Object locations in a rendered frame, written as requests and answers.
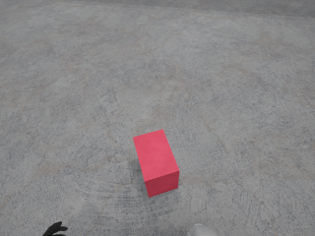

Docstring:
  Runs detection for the carton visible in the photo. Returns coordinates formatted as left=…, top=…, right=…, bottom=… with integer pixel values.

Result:
left=133, top=129, right=180, bottom=198

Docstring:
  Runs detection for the robot left hand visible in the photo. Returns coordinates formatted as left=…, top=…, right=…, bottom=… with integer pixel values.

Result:
left=42, top=221, right=68, bottom=236

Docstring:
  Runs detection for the right robot thigh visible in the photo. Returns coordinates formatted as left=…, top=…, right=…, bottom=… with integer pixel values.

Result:
left=186, top=225, right=220, bottom=236

